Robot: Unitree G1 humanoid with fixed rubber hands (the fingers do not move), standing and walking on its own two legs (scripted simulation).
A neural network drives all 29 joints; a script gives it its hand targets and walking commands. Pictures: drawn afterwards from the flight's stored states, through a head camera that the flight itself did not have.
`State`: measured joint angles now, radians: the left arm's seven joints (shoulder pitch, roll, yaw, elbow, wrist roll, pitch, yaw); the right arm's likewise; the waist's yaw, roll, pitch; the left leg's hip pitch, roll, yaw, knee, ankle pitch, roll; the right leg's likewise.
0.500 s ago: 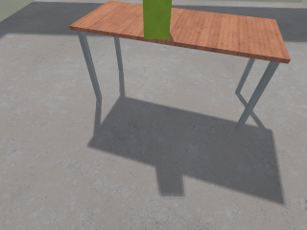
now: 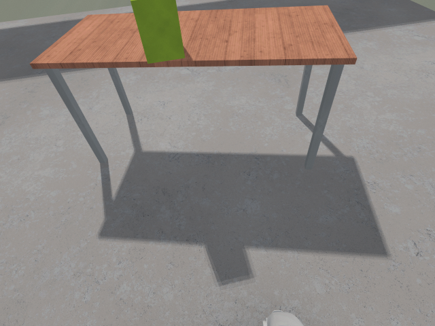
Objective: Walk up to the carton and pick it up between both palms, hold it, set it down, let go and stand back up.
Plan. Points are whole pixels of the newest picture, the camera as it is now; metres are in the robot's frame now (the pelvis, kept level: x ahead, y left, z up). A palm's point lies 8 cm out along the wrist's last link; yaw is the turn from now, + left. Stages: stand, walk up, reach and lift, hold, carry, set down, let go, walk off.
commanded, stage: walk up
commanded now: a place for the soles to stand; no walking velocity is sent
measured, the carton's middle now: (159, 24) +1.22 +0.20 +0.08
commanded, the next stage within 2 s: none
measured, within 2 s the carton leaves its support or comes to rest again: neither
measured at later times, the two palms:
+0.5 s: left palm (73, 291) +0.25 +0.35 -0.14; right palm (340, 235) +0.31 -0.26 -0.09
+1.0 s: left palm (93, 174) +0.57 +0.37 -0.10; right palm (306, 220) +0.39 -0.22 -0.15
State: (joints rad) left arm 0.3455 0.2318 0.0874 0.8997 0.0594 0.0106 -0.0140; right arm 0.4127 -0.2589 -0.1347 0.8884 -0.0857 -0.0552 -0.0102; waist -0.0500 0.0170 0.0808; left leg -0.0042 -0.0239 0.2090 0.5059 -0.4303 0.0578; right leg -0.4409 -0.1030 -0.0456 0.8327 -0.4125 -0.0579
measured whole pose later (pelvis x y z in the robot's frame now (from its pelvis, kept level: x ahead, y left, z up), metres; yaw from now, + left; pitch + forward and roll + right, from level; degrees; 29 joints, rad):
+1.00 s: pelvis +0.39 +0.09 -0.06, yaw -8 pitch -7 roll -1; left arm 0.32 0.41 0.03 0.52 0.01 -0.03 0.04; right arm 0.41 -0.43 -0.05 0.60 -0.02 0.06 0.04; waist -0.05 0.07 0.14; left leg -0.37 0.10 0.05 1.34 -0.59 0.01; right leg -0.52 -0.04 -0.07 1.00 -0.37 -0.03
